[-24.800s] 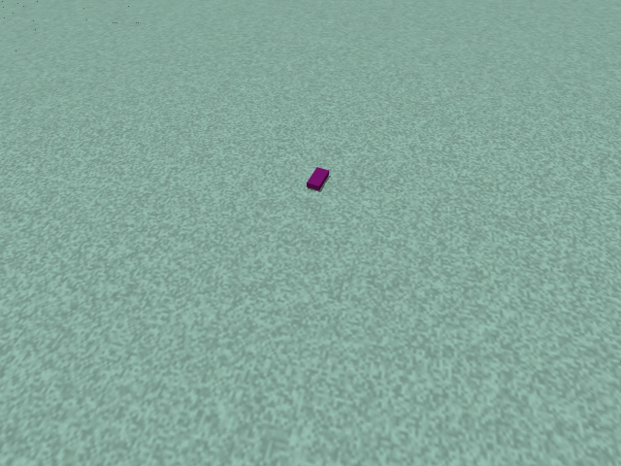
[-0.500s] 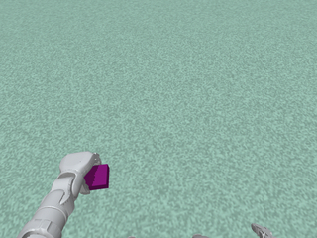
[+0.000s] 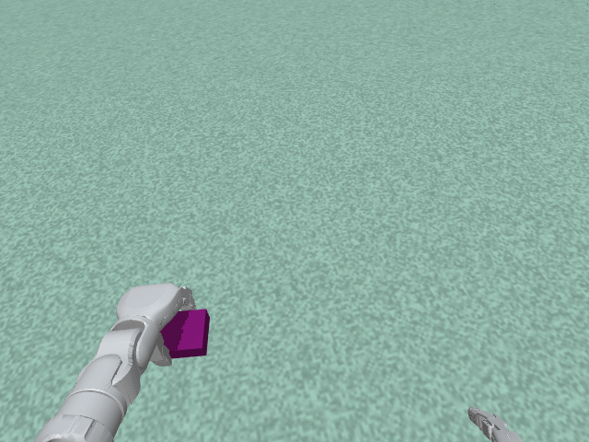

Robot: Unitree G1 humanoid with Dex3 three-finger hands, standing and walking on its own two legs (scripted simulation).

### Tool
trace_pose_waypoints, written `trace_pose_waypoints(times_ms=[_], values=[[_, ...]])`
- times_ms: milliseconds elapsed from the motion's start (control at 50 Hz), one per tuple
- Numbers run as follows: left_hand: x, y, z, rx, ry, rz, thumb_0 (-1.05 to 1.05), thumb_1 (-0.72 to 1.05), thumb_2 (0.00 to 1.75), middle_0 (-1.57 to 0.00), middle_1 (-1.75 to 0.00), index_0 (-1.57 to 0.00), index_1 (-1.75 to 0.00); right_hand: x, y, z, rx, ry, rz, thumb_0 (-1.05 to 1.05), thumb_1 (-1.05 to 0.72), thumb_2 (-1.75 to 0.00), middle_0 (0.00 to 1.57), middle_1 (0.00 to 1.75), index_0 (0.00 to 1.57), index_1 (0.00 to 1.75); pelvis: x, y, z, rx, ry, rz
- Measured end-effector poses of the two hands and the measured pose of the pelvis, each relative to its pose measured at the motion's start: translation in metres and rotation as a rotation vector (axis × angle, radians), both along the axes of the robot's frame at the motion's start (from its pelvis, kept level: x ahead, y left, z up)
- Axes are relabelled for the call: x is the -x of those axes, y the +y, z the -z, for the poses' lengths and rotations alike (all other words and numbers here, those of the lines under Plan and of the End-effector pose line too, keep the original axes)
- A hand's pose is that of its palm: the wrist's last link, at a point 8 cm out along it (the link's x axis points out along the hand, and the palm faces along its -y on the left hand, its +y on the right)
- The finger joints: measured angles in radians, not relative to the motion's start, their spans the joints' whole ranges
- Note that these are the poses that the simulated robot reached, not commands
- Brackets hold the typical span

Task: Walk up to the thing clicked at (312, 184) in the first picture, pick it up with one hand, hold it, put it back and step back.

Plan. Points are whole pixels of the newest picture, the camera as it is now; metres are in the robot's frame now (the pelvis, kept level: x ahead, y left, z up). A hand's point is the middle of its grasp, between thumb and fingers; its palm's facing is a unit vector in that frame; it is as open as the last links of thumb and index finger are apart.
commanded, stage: hold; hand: left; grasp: from above
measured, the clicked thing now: (166, 335) +0.31 +0.23 -0.09
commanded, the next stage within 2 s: crouch in 1.30 s
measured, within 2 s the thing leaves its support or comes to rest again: neither
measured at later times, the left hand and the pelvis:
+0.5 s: hand (158, 339) +0.28 +0.22 -0.03, palm faces -0.45 -0.05 -0.89, open 9.4 cm; pelvis -0.01 +0.00 +0.01, yaw +0 degrees
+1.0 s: hand (155, 350) +0.26 +0.22 -0.03, palm faces -0.46 -0.05 -0.89, open 9.4 cm; pelvis -0.02 +0.00 +0.01, yaw +0 degrees
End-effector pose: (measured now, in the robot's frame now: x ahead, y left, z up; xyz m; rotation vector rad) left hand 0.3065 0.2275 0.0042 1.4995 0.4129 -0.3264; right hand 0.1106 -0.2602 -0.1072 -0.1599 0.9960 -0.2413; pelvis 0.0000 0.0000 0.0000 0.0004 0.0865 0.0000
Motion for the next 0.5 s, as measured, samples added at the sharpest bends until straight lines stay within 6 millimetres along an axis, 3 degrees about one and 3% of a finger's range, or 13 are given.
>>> trace_pose_waypoints(times_ms=[500], values=[[0.02,-0.007,-0.02,0.004,-0.007,0.009,0.0,0.13,0.34,-0.76,-0.41,-0.78,-0.39,-0.003,0.002,-0.012,-0.017,-0.047,-0.014,0.01,-0.9,-0.89,0.2,0.3,0.2,0.3,0.012,-0.002,-0.008,-0.006,-0.06,0.006]])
